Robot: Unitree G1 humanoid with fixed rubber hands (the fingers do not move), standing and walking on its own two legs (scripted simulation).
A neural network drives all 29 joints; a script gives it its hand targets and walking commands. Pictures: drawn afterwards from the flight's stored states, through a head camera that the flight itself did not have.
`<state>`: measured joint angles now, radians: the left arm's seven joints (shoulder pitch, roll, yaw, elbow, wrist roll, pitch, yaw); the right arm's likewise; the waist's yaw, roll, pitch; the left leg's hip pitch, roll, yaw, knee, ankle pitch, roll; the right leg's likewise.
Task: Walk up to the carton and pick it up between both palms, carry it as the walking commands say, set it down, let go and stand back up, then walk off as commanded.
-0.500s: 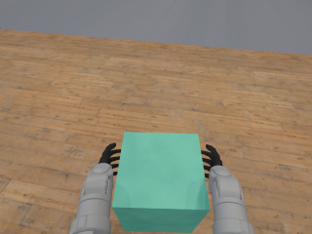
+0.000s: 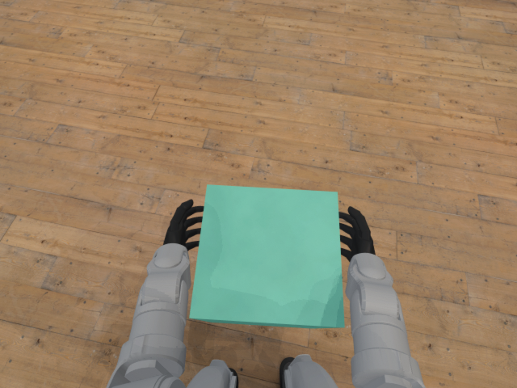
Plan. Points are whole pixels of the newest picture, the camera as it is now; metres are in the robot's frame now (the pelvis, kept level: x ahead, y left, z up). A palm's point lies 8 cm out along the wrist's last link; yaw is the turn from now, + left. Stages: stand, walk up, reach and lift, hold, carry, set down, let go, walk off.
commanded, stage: set down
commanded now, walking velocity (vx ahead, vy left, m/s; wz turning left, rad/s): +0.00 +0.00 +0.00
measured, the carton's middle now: (266, 265) +0.34 -0.01 -0.12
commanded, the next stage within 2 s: none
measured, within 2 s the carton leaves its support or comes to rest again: neither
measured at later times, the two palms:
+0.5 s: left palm (187, 245) +0.37 +0.14 -0.12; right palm (343, 256) +0.36 -0.15 -0.13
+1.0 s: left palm (195, 249) +0.40 +0.15 -0.22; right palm (331, 259) +0.38 -0.15 -0.22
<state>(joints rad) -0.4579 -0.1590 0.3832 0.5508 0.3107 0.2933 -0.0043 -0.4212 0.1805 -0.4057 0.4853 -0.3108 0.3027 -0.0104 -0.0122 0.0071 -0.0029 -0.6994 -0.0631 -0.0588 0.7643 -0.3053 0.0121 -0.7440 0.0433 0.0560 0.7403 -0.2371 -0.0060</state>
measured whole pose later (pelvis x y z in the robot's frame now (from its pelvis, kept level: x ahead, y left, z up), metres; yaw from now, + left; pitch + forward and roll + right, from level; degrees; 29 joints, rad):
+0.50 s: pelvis -0.01 +0.00 -0.07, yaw +0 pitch +30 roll +0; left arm -0.60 -0.09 0.38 0.63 0.24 0.24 0.00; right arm -0.53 0.16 -0.41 0.53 -0.25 0.25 -0.06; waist -0.01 0.01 -0.16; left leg -1.21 -0.09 -0.07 1.12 -0.42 0.00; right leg -1.26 0.07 0.06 1.09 -0.34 0.00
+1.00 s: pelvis -0.02 +0.00 -0.14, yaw +0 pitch +38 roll +0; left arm -0.75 -0.02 0.33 0.74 0.15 0.20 0.05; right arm -0.68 0.10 -0.41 0.62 -0.16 0.21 -0.09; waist -0.02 0.01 -0.19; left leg -1.57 -0.12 -0.07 1.43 -0.51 0.00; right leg -1.61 0.10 0.07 1.39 -0.43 0.03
